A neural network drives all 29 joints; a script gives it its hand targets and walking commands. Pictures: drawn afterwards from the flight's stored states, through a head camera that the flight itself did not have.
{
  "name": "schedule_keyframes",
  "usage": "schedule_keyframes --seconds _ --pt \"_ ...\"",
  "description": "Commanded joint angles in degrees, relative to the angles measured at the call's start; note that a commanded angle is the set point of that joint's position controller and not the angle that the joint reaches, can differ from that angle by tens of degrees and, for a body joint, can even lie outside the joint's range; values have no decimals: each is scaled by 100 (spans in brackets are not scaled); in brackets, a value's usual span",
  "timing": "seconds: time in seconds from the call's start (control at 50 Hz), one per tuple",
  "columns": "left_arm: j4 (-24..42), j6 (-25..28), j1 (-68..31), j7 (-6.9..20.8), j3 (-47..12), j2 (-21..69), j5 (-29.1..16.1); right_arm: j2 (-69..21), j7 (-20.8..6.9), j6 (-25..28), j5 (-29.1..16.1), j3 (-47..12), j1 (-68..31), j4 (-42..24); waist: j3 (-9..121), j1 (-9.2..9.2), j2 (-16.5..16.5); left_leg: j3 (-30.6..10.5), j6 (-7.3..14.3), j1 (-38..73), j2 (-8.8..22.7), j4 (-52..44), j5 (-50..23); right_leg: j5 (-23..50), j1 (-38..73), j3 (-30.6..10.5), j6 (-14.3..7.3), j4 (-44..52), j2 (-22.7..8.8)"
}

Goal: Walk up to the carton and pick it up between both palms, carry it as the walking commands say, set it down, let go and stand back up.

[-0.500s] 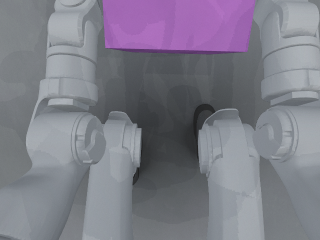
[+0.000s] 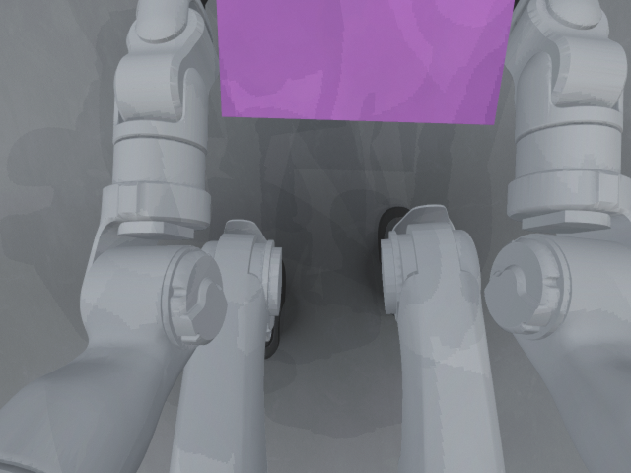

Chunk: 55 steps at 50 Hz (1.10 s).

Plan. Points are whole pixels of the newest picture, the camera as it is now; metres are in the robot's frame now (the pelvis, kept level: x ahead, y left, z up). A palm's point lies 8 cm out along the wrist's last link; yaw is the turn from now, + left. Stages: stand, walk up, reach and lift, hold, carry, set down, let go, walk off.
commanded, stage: reach and lift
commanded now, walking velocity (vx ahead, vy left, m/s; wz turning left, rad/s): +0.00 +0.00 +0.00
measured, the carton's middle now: (353, 14) +0.55 -0.05 -0.18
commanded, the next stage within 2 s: none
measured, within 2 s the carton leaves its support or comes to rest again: neither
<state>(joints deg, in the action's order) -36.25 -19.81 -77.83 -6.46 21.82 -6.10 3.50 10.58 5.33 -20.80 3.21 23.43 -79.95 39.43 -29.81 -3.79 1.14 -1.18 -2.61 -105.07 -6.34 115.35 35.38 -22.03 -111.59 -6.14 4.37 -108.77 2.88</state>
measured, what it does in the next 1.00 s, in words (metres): rises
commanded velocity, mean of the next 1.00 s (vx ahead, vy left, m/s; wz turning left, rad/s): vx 0.00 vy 0.00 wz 0.00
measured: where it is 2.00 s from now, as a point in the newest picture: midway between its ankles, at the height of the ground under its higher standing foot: (331, 302)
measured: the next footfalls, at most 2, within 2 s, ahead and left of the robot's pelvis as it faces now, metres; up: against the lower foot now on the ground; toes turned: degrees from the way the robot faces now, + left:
none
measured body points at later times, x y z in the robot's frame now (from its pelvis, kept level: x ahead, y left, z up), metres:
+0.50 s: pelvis -0.01 +0.00 +0.05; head +0.33 -0.04 +0.34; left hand +0.55 +0.10 -0.05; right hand +0.54 -0.20 -0.05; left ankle +0.12 +0.12 -0.41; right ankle +0.18 -0.14 -0.41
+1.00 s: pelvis +0.01 -0.01 +0.10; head +0.29 -0.04 +0.45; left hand +0.53 +0.10 +0.04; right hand +0.52 -0.21 +0.03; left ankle +0.12 +0.12 -0.41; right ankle +0.18 -0.14 -0.41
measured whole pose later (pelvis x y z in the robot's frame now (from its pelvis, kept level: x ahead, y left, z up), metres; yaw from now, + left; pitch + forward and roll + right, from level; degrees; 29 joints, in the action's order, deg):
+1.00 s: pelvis +0.01 -0.01 +0.10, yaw -1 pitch +25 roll +3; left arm -34.9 -22.3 -63.7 -3.8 24.6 -1.2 6.8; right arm 4.7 5.1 -24.0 7.7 23.1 -66.1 37.3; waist -15.2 -3.0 1.3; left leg -2.0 -2.4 -88.7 -5.3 95.2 31.5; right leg -19.8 -95.0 -6.1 3.1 -90.2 2.7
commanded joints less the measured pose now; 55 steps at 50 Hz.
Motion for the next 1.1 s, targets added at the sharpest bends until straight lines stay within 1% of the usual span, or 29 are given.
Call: schedule_keyframes --seconds 0.0,0.06,0.08,0.12,0.16,0.22,0.24,0.26,0.32,0.34,0.36,0.4,0.42,0.44,0.48,0.5,0.52,0.58,0.62,0.66,0.72,0.74,0.8,0.86,0.92,0.94,0.98,1.04,1.08 --pt "140 -37 -4279 1716 -3178 5717 -716 -6530 -1632 -95 -711 -3000 -3580 -57 11534 31 -183 643 200 1564 -369 -1765 -502 443 4541 1158 -275 799 432" --pt "366 -63 -4347 1810 -3226 5781 -769 -6700 -1621 -136 -723 -3070 -3558 -208 12051 28 -194 669 218 1701 -394 -1818 -714 687 4987 1130 -259 879 449" --pt "498 -62 -4401 1824 -3261 5737 -794 -6752 -1608 -144 -781 -3136 -3616 -315 12294 82 -181 689 225 1740 -402 -1819 -800 787 5152 1109 -248 891 455" --pt "456 -76 -4416 1870 -3230 5696 -796 -6821 -1587 -182 -775 -3142 -3552 -290 12336 87 -245 698 245 1659 -400 -1883 -739 723 5302 1047 -238 999 451" --pt "173 -122 -4186 1922 -3137 5695 -693 -6802 -1590 -205 -701 -3124 -3490 -205 12018 140 -272 733 256 1472 -388 -1989 -546 525 5272 1041 -236 1110 433" --pt "555 -129 -4199 1951 -3317 5821 -834 -6943 -1559 -232 -819 -3445 -3541 -632 12821 127 -354 714 268 1817 -427 -2019 -926 922 5855 1019 -204 1172 464" --pt "559 -146 -4220 1953 -3362 5807 -861 -6908 -1555 -252 -826 -3460 -3530 -659 12873 112 -348 706 264 1856 -425 -2055 -919 929 5839 1031 -214 1191 475" --pt "678 -157 -4196 1950 -3441 5829 -920 -6968 -1544 -261 -900 -3590 -3564 -832 13119 154 -347 712 265 2017 -438 -2082 -1036 1034 6034 1026 -201 1223 483" --pt "768 -188 -4176 1920 -3540 5834 -943 -6971 -1534 -309 -888 -3578 -3354 -749 12989 124 -313 666 248 2174 -440 -2242 -1019 1037 5972 1059 -207 1324 502" --pt "670 -204 -4168 1914 -3524 5832 -929 -6940 -1537 -316 -875 -3557 -3378 -682 12799 146 -314 632 251 2144 -420 -2303 -867 860 5847 1050 -219 1371 490" --pt "640 -213 -4130 1914 -3534 5863 -904 -6945 -1555 -322 -846 -3514 -3294 -577 12673 117 -254 621 236 2186 -405 -2358 -768 765 5757 1067 -231 1414 493" --pt "512 -223 -4027 1913 -3489 5929 -845 -6968 -1591 -321 -793 -3456 -3212 -437 12432 139 -201 591 226 2268 -394 -2474 -687 641 5621 1076 -244 1502 486" --pt "508 -219 -4003 1911 -3513 6012 -835 -6945 -1610 -306 -776 -3432 -3150 -412 12407 77 -145 555 214 2376 -384 -2520 -693 631 5561 1098 -258 1535 491" --pt "470 -222 -3957 1907 -3510 6025 -803 -6967 -1631 -294 -773 -3420 -3149 -413 12416 109 -82 550 204 2495 -383 -2571 -733 655 5528 1111 -265 1569 498" --pt "697 -210 -4017 1867 -3706 6174 -908 -6938 -1645 -267 -812 -3493 -3105 -574 12833 -7 -3 466 166 2911 -387 -2576 -1053 929 5558 1153 -292 1560 516" --pt "813 -203 -4021 1851 -3783 6185 -953 -6936 -1643 -255 -842 -3531 -3091 -656 12978 -6 27 449 150 3056 -396 -2590 -1204 1068 5637 1154 -298 1572 530" --pt "814 -200 -3998 1833 -3794 6213 -974 -6903 -1641 -242 -861 -3536 -3161 -697 12987 -59 17 414 154 3127 -390 -2608 -1225 1064 5597 1158 -298 1586 533" --pt "706 -223 -3896 1809 -3756 6255 -921 -6866 -1659 -260 -790 -3453 -3051 -618 12767 -80 2 390 149 3194 -385 -2787 -1011 833 5672 1146 -318 1764 533" --pt "570 -251 -3710 1805 -3722 6304 -885 -6853 -1666 -268 -780 -3490 -3043 -661 12686 -66 -2 383 156 3247 -395 -2877 -978 783 5780 1139 -310 1860 527" --pt "632 -248 -3721 1807 -3732 6326 -881 -6887 -1683 -281 -762 -3501 -2934 -623 12690 -70 31 369 155 3329 -394 -2947 -988 777 5862 1122 -314 1933 531" --pt "730 -235 -3613 1798 -3778 6392 -921 -6982 -1680 -272 -815 -3630 -2905 -780 12787 -52 -63 368 161 3468 -414 -3021 -1148 919 6115 1093 -286 2040 543" --pt "791 -228 -3626 1799 -3765 6322 -926 -7017 -1672 -281 -822 -3659 -2891 -795 12795 -17 -127 359 182 3455 -419 -3053 -1150 916 6197 1078 -277 2074 547" --pt "688 -213 -3545 1813 -3679 6300 -869 -7116 -1647 -277 -807 -3686 -2880 -768 12511 111 -187 379 213 3321 -419 -3208 -967 747 6373 979 -259 2245 528" --pt "564 -203 -3413 1853 -3557 6293 -783 -7254 -1639 -293 -736 -3640 -2681 -553 12099 168 -262 376 241 3172 -409 -3345 -770 549 6444 918 -236 2412 509" --pt "423 -172 -3238 1924 -3436 6361 -719 -7483 -1621 -284 -632 -3561 -2421 -363 11660 183 -330 420 261 2965 -421 -3463 -659 470 6513 854 -200 2586 498" --pt "265 -168 -3163 1947 -3315 6390 -652 -7511 -1611 -282 -557 -3441 -2307 -215 11336 150 -343 402 278 2790 -407 -3501 -545 367 6394 845 -199 2623 488" --pt "4 -148 -2933 1991 -3070 6447 -494 -7640 -1608 -280 -378 -3186 -1993 144 10654 166 -361 417 280 2526 -404 -3621 -365 210 6247 809 -208 2771 471" --pt "-314 -112 -2331 2012 -2635 6506 -188 -7815 -1574 -236 -120 -2788 -1348 444 9748 156 -340 400 290 2295 -425 -3834 -617 583 6096 792 -178 2980 472" --pt "-499 -81 -1999 2034 -2333 6507 53 -7850 -1571 -203 47 -2450 -945 679 9063 182 -277 371 284 2161 -427 -4036 -575 559 5933 718 -214 3204 469"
